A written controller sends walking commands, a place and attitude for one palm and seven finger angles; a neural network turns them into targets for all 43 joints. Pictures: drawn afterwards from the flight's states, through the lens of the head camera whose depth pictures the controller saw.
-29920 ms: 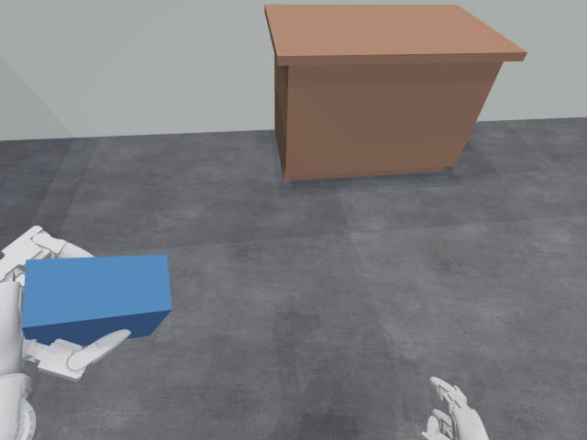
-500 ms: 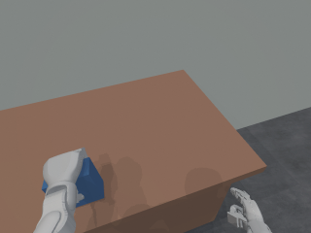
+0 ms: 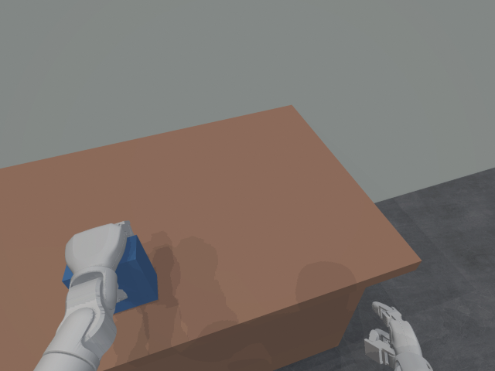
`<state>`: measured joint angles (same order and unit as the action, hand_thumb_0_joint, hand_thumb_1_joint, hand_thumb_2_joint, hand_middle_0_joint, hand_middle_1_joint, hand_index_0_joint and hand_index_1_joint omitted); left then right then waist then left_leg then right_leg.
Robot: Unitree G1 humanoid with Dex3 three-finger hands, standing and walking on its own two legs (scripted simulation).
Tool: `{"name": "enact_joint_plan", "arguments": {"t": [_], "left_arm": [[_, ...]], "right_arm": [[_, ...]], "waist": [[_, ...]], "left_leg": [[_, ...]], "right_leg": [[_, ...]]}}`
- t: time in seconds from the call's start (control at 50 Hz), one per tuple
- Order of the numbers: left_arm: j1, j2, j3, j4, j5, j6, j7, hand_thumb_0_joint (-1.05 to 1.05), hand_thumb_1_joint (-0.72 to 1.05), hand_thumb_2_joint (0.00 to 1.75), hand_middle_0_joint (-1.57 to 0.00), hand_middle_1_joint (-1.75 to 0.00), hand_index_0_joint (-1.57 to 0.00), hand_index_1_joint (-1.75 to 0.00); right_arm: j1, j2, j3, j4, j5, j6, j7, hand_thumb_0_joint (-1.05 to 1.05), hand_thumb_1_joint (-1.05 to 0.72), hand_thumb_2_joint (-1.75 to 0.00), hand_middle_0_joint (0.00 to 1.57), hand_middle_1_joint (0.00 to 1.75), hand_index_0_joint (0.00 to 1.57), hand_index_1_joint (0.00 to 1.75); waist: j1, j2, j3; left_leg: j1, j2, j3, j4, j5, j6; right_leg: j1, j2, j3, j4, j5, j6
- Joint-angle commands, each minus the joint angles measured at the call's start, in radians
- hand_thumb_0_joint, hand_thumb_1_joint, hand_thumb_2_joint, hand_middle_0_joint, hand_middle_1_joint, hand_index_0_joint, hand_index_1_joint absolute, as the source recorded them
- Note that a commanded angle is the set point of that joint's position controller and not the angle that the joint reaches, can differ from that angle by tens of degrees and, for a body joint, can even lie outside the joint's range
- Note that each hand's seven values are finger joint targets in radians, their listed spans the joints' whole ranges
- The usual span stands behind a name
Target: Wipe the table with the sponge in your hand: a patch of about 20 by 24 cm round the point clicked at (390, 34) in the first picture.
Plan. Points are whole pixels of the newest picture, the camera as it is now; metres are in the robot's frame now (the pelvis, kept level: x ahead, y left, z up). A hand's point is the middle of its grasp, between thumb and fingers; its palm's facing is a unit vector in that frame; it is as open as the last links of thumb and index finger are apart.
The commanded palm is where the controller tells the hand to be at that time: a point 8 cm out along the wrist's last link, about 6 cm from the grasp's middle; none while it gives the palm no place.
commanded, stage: wipe forward along the first lane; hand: left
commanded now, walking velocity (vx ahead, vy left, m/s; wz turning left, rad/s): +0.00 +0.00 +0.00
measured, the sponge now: (119, 284) +0.24 +0.29 -0.02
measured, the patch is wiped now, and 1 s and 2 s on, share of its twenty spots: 0.15 0.40 0.50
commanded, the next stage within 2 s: slide across to the middle lane in 1.30 s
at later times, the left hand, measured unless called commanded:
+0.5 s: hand (113, 245) +0.29 +0.31 +0.03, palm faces -0.13 +0.00 -0.99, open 10.2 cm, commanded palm +0.29 +0.31 +0.05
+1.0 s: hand (113, 224) +0.34 +0.33 +0.03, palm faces -0.15 +0.03 -0.99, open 10.1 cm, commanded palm +0.33 +0.33 +0.05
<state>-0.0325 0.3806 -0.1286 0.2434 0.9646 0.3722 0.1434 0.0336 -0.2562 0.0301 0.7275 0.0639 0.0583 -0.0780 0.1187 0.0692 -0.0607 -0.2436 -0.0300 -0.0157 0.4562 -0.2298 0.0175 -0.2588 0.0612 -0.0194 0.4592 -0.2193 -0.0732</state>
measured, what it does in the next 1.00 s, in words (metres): stands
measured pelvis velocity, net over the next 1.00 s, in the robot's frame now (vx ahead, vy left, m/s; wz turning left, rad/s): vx -0.03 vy -0.02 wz -0.03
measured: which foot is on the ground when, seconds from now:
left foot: down 0.00-1.00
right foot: down 0.00-1.00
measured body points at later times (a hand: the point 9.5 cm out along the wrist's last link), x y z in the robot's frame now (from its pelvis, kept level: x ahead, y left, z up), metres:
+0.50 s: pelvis -0.02 -0.02 -0.01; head +0.00 -0.05 +0.44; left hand +0.30 +0.30 +0.08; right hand +0.14 -0.27 -0.14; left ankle +0.01 +0.11 -0.74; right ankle +0.01 -0.07 -0.74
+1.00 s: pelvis -0.03 -0.02 -0.02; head +0.02 -0.05 +0.42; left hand +0.34 +0.33 +0.08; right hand +0.08 -0.30 -0.15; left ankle +0.01 +0.11 -0.74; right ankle +0.01 -0.07 -0.74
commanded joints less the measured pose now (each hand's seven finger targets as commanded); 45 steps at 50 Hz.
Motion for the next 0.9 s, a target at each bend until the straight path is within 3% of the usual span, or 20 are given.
{"name": "enact_joint_plan", "arguments": {"t": [0.0, 0.04, 0.06, 0.1, 0.16, 0.24, 0.26, 0.28, 0.32, 0.36, 0.44, 0.46, 0.5, 0.56, 0.68, 0.72, 0.76, 0.78, 0.86, 0.88], "left_arm": [[-0.212, 0.205, 0.110, -0.004, 0.025, -0.019, 0.032, 0.00, 0.10, 1.30, -1.20, -1.60, -1.20, -1.60], [-0.212, 0.206, 0.111, 0.018, 0.026, -0.033, 0.032, 0.00, 0.10, 1.30, -1.20, -1.60, -1.20, -1.60], [-0.219, 0.249, 0.154, 0.020, 0.024, -0.040, 0.039, 0.00, 0.10, 1.30, -1.20, -1.60, -1.20, -1.60], [-0.234, 0.231, 0.134, 0.041, 0.020, -0.053, 0.037, 0.00, 0.10, 1.30, -1.20, -1.60, -1.20, -1.60], [-0.321, 0.317, 0.192, 0.096, 0.026, -0.071, 0.049, 0.00, 0.10, 1.30, -1.20, -1.60, -1.20, -1.60], [-0.369, 0.303, 0.161, 0.191, 0.037, -0.096, 0.053, 0.00, 0.10, 1.30, -1.20, -1.60, -1.20, -1.60], [-0.386, 0.345, 0.200, 0.200, 0.037, -0.104, 0.058, 0.00, 0.10, 1.30, -1.20, -1.60, -1.20, -1.60], [-0.383, 0.302, 0.159, 0.229, 0.035, -0.108, 0.056, 0.00, 0.10, 1.30, -1.20, -1.60, -1.20, -1.60], [-0.425, 0.310, 0.153, 0.277, 0.035, -0.116, 0.053, 0.00, 0.10, 1.30, -1.20, -1.60, -1.20, -1.60], [-0.458, 0.345, 0.185, 0.284, 0.032, -0.134, 0.058, 0.00, 0.10, 1.30, -1.20, -1.60, -1.20, -1.60], [-0.512, 0.337, 0.164, 0.352, 0.026, -0.166, 0.064, 0.00, 0.10, 1.30, -1.20, -1.60, -1.20, -1.60], [-0.549, 0.365, 0.189, 0.356, 0.025, -0.180, 0.069, 0.00, 0.10, 1.30, -1.20, -1.60, -1.20, -1.60], [-0.547, 0.337, 0.167, 0.382, 0.026, -0.200, 0.075, 0.00, 0.10, 1.30, -1.20, -1.60, -1.20, -1.60], [-0.565, 0.412, 0.233, 0.416, 0.014, -0.222, 0.089, 0.00, 0.10, 1.30, -1.20, -1.60, -1.20, -1.60], [-0.628, 0.471, 0.238, 0.508, 0.037, -0.242, 0.099, 0.00, 0.10, 1.30, -1.20, -1.60, -1.20, -1.60], [-0.654, 0.457, 0.218, 0.516, 0.041, -0.245, 0.098, 0.00, 0.10, 1.30, -1.20, -1.60, -1.20, -1.60], [-0.673, 0.525, 0.277, 0.541, 0.031, -0.253, 0.104, 0.00, 0.10, 1.30, -1.20, -1.60, -1.20, -1.60], [-0.692, 0.494, 0.233, 0.552, 0.034, -0.254, 0.100, 0.00, 0.10, 1.30, -1.20, -1.60, -1.20, -1.60], [-0.718, 0.538, 0.270, 0.575, 0.039, -0.271, 0.102, 0.00, 0.10, 1.30, -1.20, -1.60, -1.20, -1.60], [-0.716, 0.527, 0.247, 0.594, 0.048, -0.271, 0.101, 0.00, 0.10, 1.30, -1.20, -1.60, -1.20, -1.60]], "right_arm": [[-0.138, -0.115, -0.045, -0.160, 0.004, -0.053, -0.015, 0.00, -0.90, -0.90, 0.20, 0.30, 0.20, 0.30], [-0.126, -0.120, -0.047, -0.162, 0.003, -0.055, -0.013, 0.00, -0.90, -0.90, 0.20, 0.30, 0.20, 0.30], [-0.114, -0.126, -0.052, -0.157, 0.003, -0.057, -0.013, 0.00, -0.90, -0.90, 0.20, 0.30, 0.20, 0.30], [-0.105, -0.123, -0.052, -0.164, 0.005, -0.058, -0.016, 0.00, -0.90, -0.90, 0.20, 0.30, 0.20, 0.30], [-0.079, -0.138, -0.058, -0.146, 0.008, -0.056, -0.025, 0.00, -0.90, -0.90, 0.20, 0.30, 0.20, 0.30], [-0.051, -0.138, -0.063, -0.142, 0.011, -0.058, -0.030, 0.00, -0.90, -0.90, 0.20, 0.30, 0.20, 0.30], [-0.038, -0.144, -0.066, -0.136, 0.013, -0.057, -0.030, 0.00, -0.90, -0.90, 0.20, 0.30, 0.20, 0.30], [-0.028, -0.138, -0.065, -0.145, 0.015, -0.056, -0.031, 0.00, -0.90, -0.90, 0.20, 0.30, 0.20, 0.30], [-0.017, -0.145, -0.065, -0.141, 0.018, -0.056, -0.029, 0.00, -0.90, -0.90, 0.20, 0.30, 0.20, 0.30], [0.000, -0.150, -0.072, -0.138, 0.020, -0.057, -0.029, 0.00, -0.90, -0.90, 0.20, 0.30, 0.20, 0.30], [0.025, -0.149, -0.070, -0.144, 0.023, -0.058, -0.030, 0.00, -0.90, -0.90, 0.20, 0.30, 0.20, 0.30], [0.034, -0.152, -0.073, -0.140, 0.025, -0.061, -0.029, 0.00, -0.90, -0.90, 0.20, 0.30, 0.20, 0.30], [0.052, -0.148, -0.076, -0.143, 0.023, -0.066, -0.027, 0.00, -0.90, -0.90, 0.20, 0.30, 0.20, 0.30], [0.067, -0.155, -0.078, -0.134, 0.026, -0.063, -0.026, 0.00, -0.90, -0.90, 0.20, 0.30, 0.20, 0.30], [0.110, -0.163, -0.079, -0.123, 0.025, -0.062, -0.021, 0.00, -0.90, -0.90, 0.20, 0.30, 0.20, 0.30], [0.110, -0.161, -0.078, -0.126, 0.027, -0.061, -0.019, 0.00, -0.90, -0.90, 0.20, 0.30, 0.20, 0.30], [0.119, -0.167, -0.079, -0.118, 0.031, -0.060, -0.020, 0.00, -0.90, -0.90, 0.20, 0.30, 0.20, 0.30], [0.131, -0.166, -0.077, -0.123, 0.029, -0.059, -0.020, 0.00, -0.90, -0.90, 0.20, 0.30, 0.20, 0.30], [0.141, -0.169, -0.082, -0.117, 0.032, -0.061, -0.015, 0.00, -0.90, -0.90, 0.20, 0.30, 0.20, 0.30], [0.156, -0.170, -0.080, -0.119, 0.029, -0.057, -0.015, 0.00, -0.90, -0.90, 0.20, 0.30, 0.20, 0.30]], "waist": [[-0.034, -0.127, -0.135], [-0.037, -0.139, -0.141], [-0.034, -0.125, -0.141], [-0.044, -0.145, -0.132], [-0.055, -0.146, -0.104], [-0.067, -0.151, -0.099], [-0.063, -0.130, -0.110], [-0.068, -0.134, -0.115], [-0.079, -0.138, -0.093], [-0.080, -0.138, -0.146], [-0.100, -0.171, -0.141], [-0.104, -0.165, -0.152], [-0.107, -0.153, -0.170], [-0.105, -0.167, -0.201], [-0.120, -0.126, -0.189], [-0.129, -0.122, -0.194], [-0.126, -0.141, -0.213], [-0.137, -0.128, -0.214], [-0.131, -0.099, -0.249], [-0.137, -0.091, -0.252]], "left_leg": [[-0.039, -0.036, -0.050, -0.023, 0.075, 0.031], [-0.057, -0.038, -0.047, -0.013, 0.080, 0.031], [-0.059, -0.038, -0.046, -0.009, 0.069, 0.034], [-0.084, -0.036, -0.043, -0.003, 0.050, 0.036], [-0.116, -0.037, -0.041, 0.003, -0.005, 0.037], [-0.163, -0.033, -0.031, 0.018, -0.057, 0.037], [-0.169, -0.036, -0.038, 0.021, -0.059, 0.037], [-0.190, -0.034, -0.034, 0.020, -0.067, 0.039], [-0.211, -0.032, -0.034, 0.028, -0.091, 0.037], [-0.217, -0.031, -0.035, 0.040, -0.088, 0.041], [-0.271, -0.024, -0.033, 0.061, -0.120, 0.044], [-0.277, -0.022, -0.035, 0.064, -0.117, 0.047], [-0.285, -0.018, -0.036, 0.078, -0.114, 0.047], [-0.333, -0.016, -0.036, 0.101, -0.108, 0.047], [-0.397, -0.013, -0.039, 0.129, -0.135, 0.049], [-0.400, -0.010, -0.039, 0.136, -0.133, 0.047], [-0.428, -0.007, -0.037, 0.146, -0.139, 0.048], [-0.439, -0.007, -0.037, 0.153, -0.141, 0.048], [-0.443, -0.004, -0.036, 0.163, -0.124, 0.048], [-0.445, -0.002, -0.035, 0.167, -0.121, 0.049]], "right_leg": [[0.076, -0.043, 0.173, -0.080, 0.128, -0.001], [0.078, -0.047, 0.178, -0.070, 0.162, 0.003], [0.074, -0.045, 0.191, -0.071, 0.153, -0.002], [0.064, -0.049, 0.182, -0.070, 0.139, 0.007], [0.030, -0.047, 0.200, -0.084, 0.041, 0.007], [-0.007, -0.059, 0.199, -0.090, -0.056, 0.015], [-0.008, -0.051, 0.207, -0.085, -0.069, 0.009], [-0.005, -0.056, 0.184, -0.077, -0.077, 0.014], [-0.042, -0.057, 0.185, -0.081, -0.116, 0.016], [-0.024, -0.056, 0.197, -0.070, -0.104, 0.016], [-0.044, -0.067, 0.194, -0.064, -0.136, 0.028], [-0.043, -0.063, 0.197, -0.057, -0.131, 0.026], [-0.046, -0.070, 0.192, -0.045, -0.112, 0.026], [-0.009, -0.075, 0.226, -0.029, -0.075, 0.027], [-0.034, -0.079, 0.231, -0.023, -0.122, 0.025], [-0.044, -0.084, 0.239, -0.021, -0.115, 0.026], [-0.028, -0.083, 0.261, -0.023, -0.134, 0.025], [-0.025, -0.088, 0.245, -0.017, -0.129, 0.029], [-0.026, -0.085, 0.258, -0.002, -0.094, 0.023], [-0.027, -0.085, 0.237, 0.004, -0.084, 0.025]]}}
